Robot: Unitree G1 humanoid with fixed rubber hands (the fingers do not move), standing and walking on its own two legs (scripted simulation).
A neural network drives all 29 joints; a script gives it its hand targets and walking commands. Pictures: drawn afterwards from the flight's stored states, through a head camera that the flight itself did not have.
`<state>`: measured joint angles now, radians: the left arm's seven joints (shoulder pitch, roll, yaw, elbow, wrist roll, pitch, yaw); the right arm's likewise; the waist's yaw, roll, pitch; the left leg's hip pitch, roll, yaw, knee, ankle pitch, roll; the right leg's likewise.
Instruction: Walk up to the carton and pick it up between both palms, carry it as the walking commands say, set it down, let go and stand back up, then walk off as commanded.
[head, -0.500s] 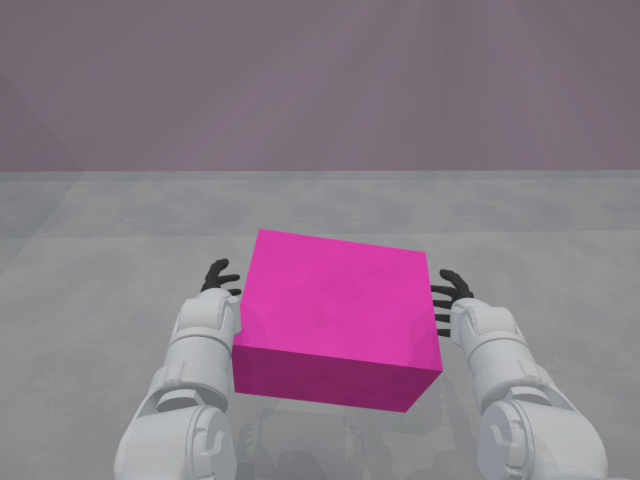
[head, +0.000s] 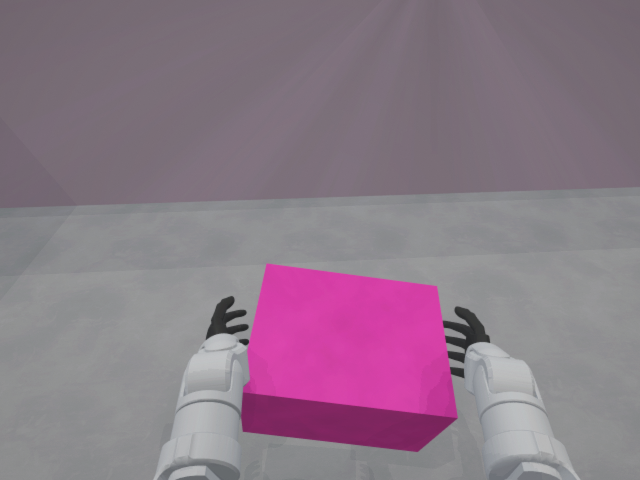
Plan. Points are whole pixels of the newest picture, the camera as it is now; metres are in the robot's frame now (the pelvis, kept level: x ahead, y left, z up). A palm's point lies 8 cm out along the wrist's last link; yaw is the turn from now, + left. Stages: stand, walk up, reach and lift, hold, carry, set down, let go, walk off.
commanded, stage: reach and lift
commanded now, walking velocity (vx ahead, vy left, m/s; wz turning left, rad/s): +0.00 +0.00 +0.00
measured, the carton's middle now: (341, 357) +0.34 -0.01 -0.03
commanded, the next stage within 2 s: hold in 0.16 s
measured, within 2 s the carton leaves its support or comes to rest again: neither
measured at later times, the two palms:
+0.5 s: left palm (210, 368) +0.27 +0.17 +0.05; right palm (478, 374) +0.27 -0.18 +0.04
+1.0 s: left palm (213, 363) +0.28 +0.16 +0.04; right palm (476, 369) +0.27 -0.18 +0.04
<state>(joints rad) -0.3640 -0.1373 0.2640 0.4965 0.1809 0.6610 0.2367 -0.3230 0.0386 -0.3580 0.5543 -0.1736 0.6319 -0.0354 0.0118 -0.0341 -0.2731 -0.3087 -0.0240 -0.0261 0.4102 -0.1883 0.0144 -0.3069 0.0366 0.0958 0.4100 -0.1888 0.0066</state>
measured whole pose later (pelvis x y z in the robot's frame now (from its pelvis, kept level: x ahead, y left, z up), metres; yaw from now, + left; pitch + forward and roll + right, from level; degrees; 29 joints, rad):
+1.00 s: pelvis -0.01 +0.00 +0.00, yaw +0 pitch +3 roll +0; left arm -0.34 -0.13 0.29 0.50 0.18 0.65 0.21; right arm -0.30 0.07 -0.35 0.53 -0.17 0.64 -0.07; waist 0.01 -0.03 -0.27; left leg -0.30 -0.02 -0.03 0.41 -0.18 0.01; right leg -0.29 0.04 0.10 0.42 -0.18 0.01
